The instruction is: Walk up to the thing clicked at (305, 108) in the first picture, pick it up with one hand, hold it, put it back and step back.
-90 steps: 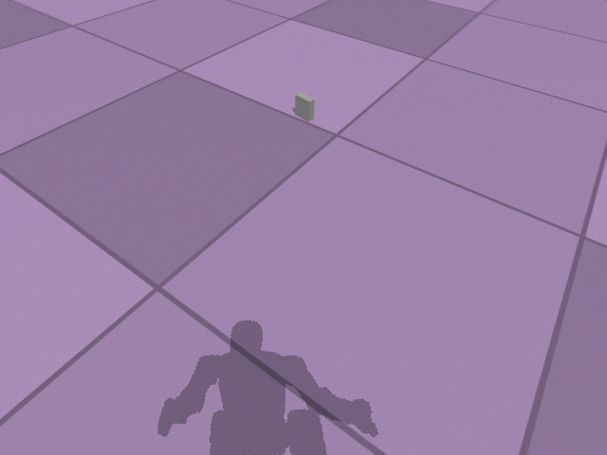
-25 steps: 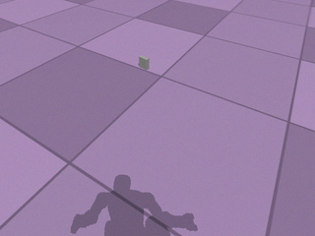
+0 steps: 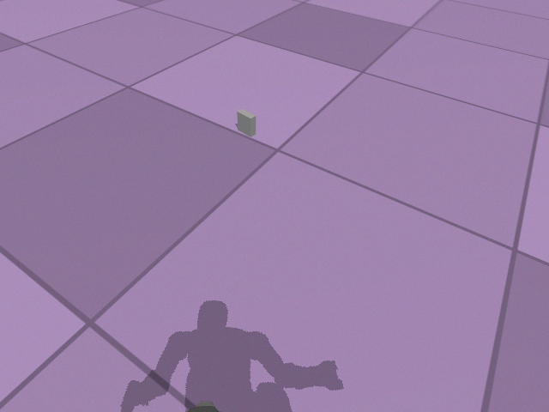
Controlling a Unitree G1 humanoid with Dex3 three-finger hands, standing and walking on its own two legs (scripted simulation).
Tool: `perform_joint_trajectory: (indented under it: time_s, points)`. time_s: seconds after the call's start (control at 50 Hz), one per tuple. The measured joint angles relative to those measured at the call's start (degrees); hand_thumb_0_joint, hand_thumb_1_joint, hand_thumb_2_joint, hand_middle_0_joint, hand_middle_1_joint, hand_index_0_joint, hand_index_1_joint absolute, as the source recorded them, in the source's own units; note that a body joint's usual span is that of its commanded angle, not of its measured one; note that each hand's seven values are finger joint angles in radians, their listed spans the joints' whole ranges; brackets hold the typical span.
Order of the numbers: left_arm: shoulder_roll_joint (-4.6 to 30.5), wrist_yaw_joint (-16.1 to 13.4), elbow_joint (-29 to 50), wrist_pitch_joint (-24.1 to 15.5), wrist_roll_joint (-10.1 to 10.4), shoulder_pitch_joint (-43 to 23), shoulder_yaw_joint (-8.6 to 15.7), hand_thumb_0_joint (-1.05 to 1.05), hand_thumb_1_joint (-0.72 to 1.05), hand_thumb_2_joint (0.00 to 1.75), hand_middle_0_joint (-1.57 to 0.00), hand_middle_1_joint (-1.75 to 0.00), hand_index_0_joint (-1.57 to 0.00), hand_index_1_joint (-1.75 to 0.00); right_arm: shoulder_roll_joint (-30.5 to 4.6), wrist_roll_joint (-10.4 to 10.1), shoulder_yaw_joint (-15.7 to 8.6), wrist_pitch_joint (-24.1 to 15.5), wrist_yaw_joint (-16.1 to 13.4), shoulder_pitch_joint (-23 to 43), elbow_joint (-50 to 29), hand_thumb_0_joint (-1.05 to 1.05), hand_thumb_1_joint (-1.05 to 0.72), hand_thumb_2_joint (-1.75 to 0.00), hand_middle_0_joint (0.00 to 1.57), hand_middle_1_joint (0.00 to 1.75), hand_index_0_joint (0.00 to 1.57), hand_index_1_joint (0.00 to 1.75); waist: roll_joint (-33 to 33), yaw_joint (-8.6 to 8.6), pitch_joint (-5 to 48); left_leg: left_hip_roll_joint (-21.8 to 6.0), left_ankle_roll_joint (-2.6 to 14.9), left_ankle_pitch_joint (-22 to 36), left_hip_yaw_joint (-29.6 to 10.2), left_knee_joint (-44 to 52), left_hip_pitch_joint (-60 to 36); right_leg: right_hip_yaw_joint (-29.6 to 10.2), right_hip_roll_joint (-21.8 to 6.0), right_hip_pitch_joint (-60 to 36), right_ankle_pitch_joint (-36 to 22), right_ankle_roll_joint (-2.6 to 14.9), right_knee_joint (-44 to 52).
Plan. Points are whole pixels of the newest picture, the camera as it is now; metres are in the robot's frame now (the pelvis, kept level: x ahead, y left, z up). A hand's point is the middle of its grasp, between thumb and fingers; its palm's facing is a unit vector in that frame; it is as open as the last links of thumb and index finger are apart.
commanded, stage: walk up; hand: left
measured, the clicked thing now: (246, 123) +1.90 +0.21 -0.71
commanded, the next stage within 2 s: none
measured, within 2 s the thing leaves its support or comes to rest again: neither
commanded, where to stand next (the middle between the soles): +1.51 +0.01 m, yaw -2 degrees
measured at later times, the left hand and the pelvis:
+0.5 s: hand (142, 268) +0.43 +0.28 -0.13, palm faces -0.12 -0.91 -0.39, open 7.4 cm; pelvis +0.30 +0.01 -0.01, yaw -3 degrees
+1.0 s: hand (161, 222) +0.59 +0.29 -0.16, palm faces -0.01 -0.93 -0.37, open 7.4 cm; pelvis +0.58 +0.00 -0.02, yaw -1 degrees
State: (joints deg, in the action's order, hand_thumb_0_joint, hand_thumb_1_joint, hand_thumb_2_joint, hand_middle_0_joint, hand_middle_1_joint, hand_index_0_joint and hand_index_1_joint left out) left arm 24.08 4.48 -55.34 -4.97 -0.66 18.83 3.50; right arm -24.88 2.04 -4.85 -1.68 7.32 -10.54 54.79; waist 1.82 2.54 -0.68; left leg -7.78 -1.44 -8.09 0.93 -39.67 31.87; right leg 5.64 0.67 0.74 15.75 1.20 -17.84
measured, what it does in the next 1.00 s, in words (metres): walks ahead: left foot, then right foot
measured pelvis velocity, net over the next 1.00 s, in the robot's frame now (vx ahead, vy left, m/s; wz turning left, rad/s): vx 0.58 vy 0.00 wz -0.01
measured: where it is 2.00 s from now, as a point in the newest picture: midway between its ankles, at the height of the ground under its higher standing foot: (276, 242)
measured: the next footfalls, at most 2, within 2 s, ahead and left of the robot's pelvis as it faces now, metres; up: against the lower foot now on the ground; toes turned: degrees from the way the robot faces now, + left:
left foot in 0.10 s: +0.24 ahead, +0.16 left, +0.00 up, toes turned +6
right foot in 0.54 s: +0.49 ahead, -0.14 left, +0.00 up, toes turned -8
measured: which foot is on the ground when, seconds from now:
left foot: up 0.00-0.08, down 0.10-0.56, up 0.58-0.96, down 0.98-1.00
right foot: down 0.00-0.12, up 0.14-0.52, down 0.54-1.00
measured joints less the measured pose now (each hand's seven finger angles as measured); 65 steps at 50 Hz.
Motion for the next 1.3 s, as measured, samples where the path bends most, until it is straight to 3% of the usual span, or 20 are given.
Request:
perform_joint_trajectory:
  time_s: [0.1, 0.14, 0.2, 0.24, 0.36, 0.44, 0.5, 0.54, 0.56, 0.62, 0.66, 0.82, 0.92, 0.98, 1.02, 1.04, 1.08, 1.12, 1.18, 1.3]
  points:
    - [1.25, -0.01, 0.59, 0.55, -0.05, 1.07, -0.40, 0.01, 0.90, 0.90, -0.21, -0.30, -0.21, -0.30, -0.15, 0.11, -0.27, -0.87, -0.63, 0.58, -0.31, 0.01, -0.91, -0.90, 0.20, 0.30, 0.20, 0.30, -1.44, 0.60, -0.01, 1.32, 1.45, 0.48, 2.46, 9.10, -6.62, -0.29, -1.70, -2.97, 8.53, -1.63, -5.45]
    - [1.60, -0.77, 0.23, 1.48, 0.37, 0.47, -0.46, 0.01, 0.90, 0.90, -0.21, -0.30, -0.21, -0.30, 0.59, 0.83, -0.67, -2.30, -1.69, 1.43, -1.42, 0.01, -0.91, -0.90, 0.20, 0.30, 0.20, 0.30, -3.53, -0.13, -1.14, 3.25, 1.96, 0.41, 4.06, 5.69, -7.11, -2.64, -4.00, 2.13, 12.28, -0.45, -20.78]
    - [1.77, -1.41, -0.26, 1.96, 0.93, -0.92, -1.45, 0.01, 0.90, 0.90, -0.20, -0.30, -0.20, -0.30, 2.18, -0.54, -0.18, -3.61, -2.69, 0.92, -3.39, 0.01, -0.91, -0.90, 0.20, 0.30, 0.21, 0.30, -4.44, -1.72, -1.76, 3.81, 2.52, -3.62, 5.26, 5.11, -10.34, -7.73, -1.42, 13.56, 9.35, 1.26, -42.78]
    - [2.05, -1.19, 0.07, 1.41, 1.34, -1.80, -1.56, 0.01, 0.90, 0.90, -0.20, -0.30, -0.20, -0.30, 2.90, -1.15, 0.64, -3.95, -3.19, -0.55, -4.09, 0.01, -0.91, -0.89, 0.20, 0.30, 0.21, 0.30, -5.30, -2.27, -1.70, 4.31, 2.46, -4.29, 6.42, 8.07, -14.34, -7.93, -2.03, 19.84, 5.79, 1.25, -46.39]
    - [2.05, 1.14, 2.13, 1.53, 0.80, -5.44, -0.93, 0.01, 0.90, 0.90, -0.20, -0.30, -0.20, -0.30, 2.21, -1.24, 1.66, -3.97, -3.30, -5.26, -3.52, 0.00, -0.91, -0.89, 0.21, 0.30, 0.21, 0.30, -5.15, -3.57, -1.62, 5.56, 2.20, -6.94, 8.10, 15.02, -24.24, -5.52, -6.95, 30.60, -1.24, -1.20, -32.26]
    - [1.83, 2.29, 2.22, 1.83, 0.41, -7.65, -0.52, 0.01, 0.90, 0.90, -0.20, -0.30, -0.20, -0.30, 0.75, -1.21, 1.26, -3.84, -3.04, -7.79, -2.48, 0.01, -0.90, -0.89, 0.21, 0.30, 0.21, 0.30, -3.42, -4.74, -1.54, 5.42, 0.96, -10.34, 8.04, 16.85, -29.50, -4.82, -8.15, 31.38, -8.46, -0.95, -21.31]
    - [1.88, 2.34, 1.99, 1.72, 0.30, -8.63, -0.05, 0.01, 0.90, 0.90, -0.20, -0.30, -0.20, -0.30, -0.15, -1.22, 0.86, -3.33, -3.18, -9.51, -1.47, 0.01, -0.90, -0.89, 0.21, 0.30, 0.21, 0.30, -1.96, -5.27, -0.80, 4.28, -0.68, -14.75, 7.69, 15.33, -32.49, -3.24, -7.48, 28.84, -10.52, -0.06, -16.80]
    - [2.17, 1.97, 2.23, 1.04, 0.21, -9.07, 0.47, 0.01, 0.90, 0.90, -0.20, -0.30, -0.20, -0.30, -0.55, -1.17, 0.73, -2.90, -3.57, -10.62, -0.95, 0.01, -0.90, -0.89, 0.21, 0.30, 0.21, 0.30, -0.88, -5.08, -0.35, 2.42, -0.67, -19.58, 6.96, 9.13, -32.28, -1.95, -5.94, 25.87, -9.89, 0.50, -15.63]
    - [1.70, 1.39, 2.47, 0.53, 0.06, -9.61, 0.91, 0.01, 0.90, 0.90, -0.20, -0.30, -0.20, -0.30, -0.71, -1.18, 0.67, -2.46, -3.91, -10.24, -0.38, 0.01, -0.90, -0.90, 0.21, 0.30, 0.21, 0.30, 0.38, -4.65, -0.90, 0.82, 0.86, -20.52, 5.58, 1.93, -30.05, -1.17, -4.88, 25.96, -7.80, 0.39, -18.53]
    - [-0.20, 0.21, 3.88, -0.48, 0.87, -9.57, 0.35, 0.01, 0.90, 0.90, -0.20, -0.30, -0.20, -0.30, -0.76, -1.56, 1.13, -1.37, -4.57, -7.69, 0.65, 0.01, -0.91, -0.90, 0.20, 0.30, 0.20, 0.30, 1.51, -3.29, -2.56, 3.20, 2.78, -18.14, -0.62, -20.72, -19.50, -0.56, -4.36, 23.54, -3.39, 0.41, -20.74]
    - [-1.65, -0.22, 4.16, -0.67, 1.15, -8.36, -0.48, 0.01, 0.90, 0.90, -0.20, -0.30, -0.20, -0.30, -1.11, -1.97, 1.38, -1.45, -4.53, -6.04, 0.51, 0.01, -0.91, -0.90, 0.20, 0.30, 0.20, 0.29, 2.54, -2.57, -2.92, 3.88, 3.40, -13.59, -1.52, -25.83, -13.33, -0.12, -3.93, 19.77, -3.29, 0.37, -17.26]
    - [-1.90, -0.67, 2.95, -0.68, 0.58, -1.71, -1.02, 0.01, 0.90, 0.90, -0.21, -0.30, -0.21, -0.30, -0.33, -0.87, 0.97, -1.27, -2.29, -1.73, -2.29, 0.01, -0.91, -0.90, 0.20, 0.30, 0.20, 0.29, 2.48, -0.95, -2.01, 1.44, 0.85, -3.14, -0.88, -9.89, 0.40, 1.21, -1.88, 7.54, -2.08, 0.43, -5.29]
    - [-0.04, -0.61, 2.41, -0.51, 0.12, 0.56, -0.28, 0.01, 0.90, 0.90, -0.21, -0.30, -0.21, -0.30, -0.01, -0.58, 0.47, -0.95, -1.12, -0.03, -2.08, 0.01, -0.91, -0.90, 0.20, 0.30, 0.20, 0.29, 1.03, 0.36, -2.39, 1.01, 1.46, 2.76, 0.98, 3.32, -0.91, 1.96, -1.68, 1.78, 2.58, -1.33, -4.32]
    - [1.20, -0.82, 1.78, 0.17, -0.09, 1.84, -0.01, 0.01, 0.90, 0.90, -0.21, -0.30, -0.21, -0.30, -0.11, -0.56, 0.17, -1.41, -0.97, 0.07, -2.47, 0.01, -0.91, -0.90, 0.20, 0.30, 0.20, 0.30, -0.26, 0.63, -1.67, 2.22, 2.83, 1.44, 2.69, 7.60, -5.63, 1.89, -2.83, -0.18, 8.27, -2.42, -8.30]
    - [1.76, -1.46, 1.16, 1.03, 0.11, 1.46, -0.01, 0.01, 0.90, 0.90, -0.21, -0.30, -0.21, -0.30, 0.19, 0.06, -0.31, -2.51, -1.78, 0.68, -3.07, 0.01, -0.91, -0.90, 0.20, 0.30, 0.20, 0.30, -2.37, 0.11, -2.33, 4.15, 3.29, -0.13, 4.01, 4.37, -6.38, -0.18, -5.19, 3.50, 11.76, -0.89, -21.07]
    - [1.61, -1.84, 0.88, 1.53, 0.38, 0.81, -0.20, 0.01, 0.90, 0.90, -0.21, -0.30, -0.21, -0.30, 0.34, -0.19, -0.34, -2.93, -2.22, 0.84, -3.66, 0.01, -0.91, -0.90, 0.20, 0.30, 0.20, 0.30, -2.68, -0.32, -2.84, 4.51, 3.43, -2.36, 4.26, 2.26, -6.43, -2.60, -4.54, 6.78, 12.09, 0.02, -29.44]
    - [1.66, -2.19, 0.52, 1.86, 0.69, -0.32, -1.00, 0.01, 0.90, 0.90, -0.20, -0.30, -0.20, -0.30, 1.15, -1.26, -0.03, -3.26, -2.87, 0.71, -4.42, 0.01, -0.91, -0.90, 0.20, 0.30, 0.21, 0.30, -3.44, -1.14, -3.25, 4.97, 3.67, -4.56, 4.86, 2.33, -8.54, -6.02, -2.80, 13.49, 10.00, 1.12, -42.03]
    - [1.85, -2.06, 0.73, 1.48, 1.11, -1.18, -1.38, 0.01, 0.90, 0.90, -0.20, -0.30, -0.20, -0.30, 2.05, -1.71, 0.76, -3.43, -3.50, -0.04, -4.95, 0.00, -0.91, -0.89, 0.20, 0.30, 0.21, 0.30, -4.65, -1.67, -3.45, 5.59, 3.56, -4.93, 5.90, 5.32, -12.14, -7.18, -2.85, 19.04, 6.49, 1.30, -46.17]
    - [1.74, -1.45, 1.58, 1.28, 1.28, -2.46, -1.41, 0.01, 0.90, 0.90, -0.20, -0.30, -0.20, -0.30, 2.67, -1.90, 1.67, -3.81, -3.99, -1.94, -5.21, 0.00, -0.91, -0.89, 0.20, 0.30, 0.21, 0.30, -5.48, -2.37, -3.45, 6.36, 3.62, -5.27, 6.98, 9.81, -17.21, -6.92, -4.44, 25.23, 3.43, 0.35, -43.26]
    - [0.87, 0.42, 2.78, 2.02, 0.46, -5.62, -1.06, 0.01, 0.90, 0.90, -0.20, -0.30, -0.20, -0.30, 2.04, -1.49, 1.92, -3.79, -3.91, -6.04, -4.45, 0.00, -0.91, -0.89, 0.21, 0.30, 0.21, 0.30, -4.38, -3.83, -3.47, 6.87, 2.99, -7.81, 7.73, 14.80, -24.97, -4.57, -7.65, 30.36, -3.47, -0.88, -27.59]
